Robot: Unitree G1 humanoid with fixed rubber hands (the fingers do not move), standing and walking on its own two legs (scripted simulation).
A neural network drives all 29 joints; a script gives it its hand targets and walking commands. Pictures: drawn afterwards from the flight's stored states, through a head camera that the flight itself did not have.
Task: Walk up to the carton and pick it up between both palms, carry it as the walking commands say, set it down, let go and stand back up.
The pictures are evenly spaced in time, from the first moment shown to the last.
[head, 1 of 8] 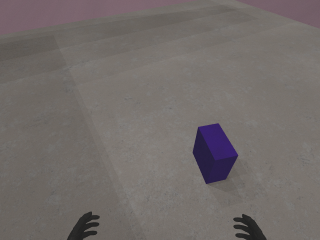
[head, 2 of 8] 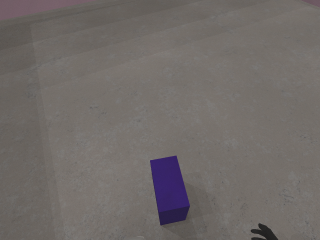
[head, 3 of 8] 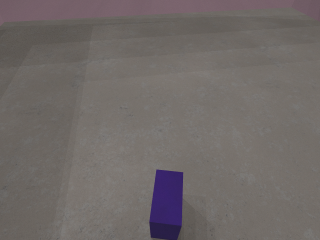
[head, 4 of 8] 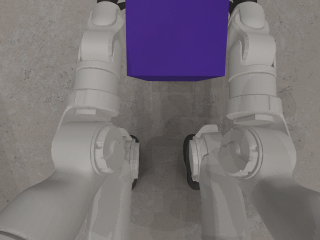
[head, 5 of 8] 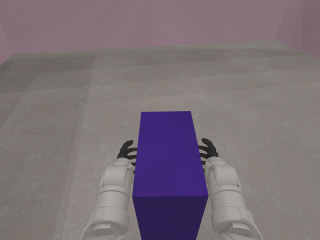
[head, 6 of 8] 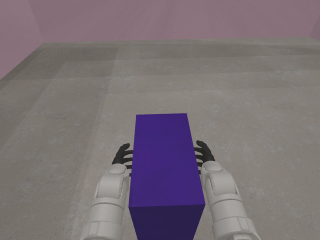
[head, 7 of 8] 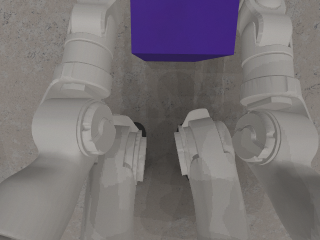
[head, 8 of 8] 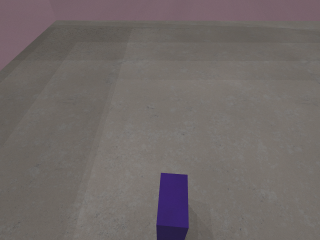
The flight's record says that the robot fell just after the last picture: no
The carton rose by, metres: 0.65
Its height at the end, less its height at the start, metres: +0.00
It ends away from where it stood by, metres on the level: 0.04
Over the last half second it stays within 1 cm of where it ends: yes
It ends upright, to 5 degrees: yes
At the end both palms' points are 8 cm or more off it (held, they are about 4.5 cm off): yes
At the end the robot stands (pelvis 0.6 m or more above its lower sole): yes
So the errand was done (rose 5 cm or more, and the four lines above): yes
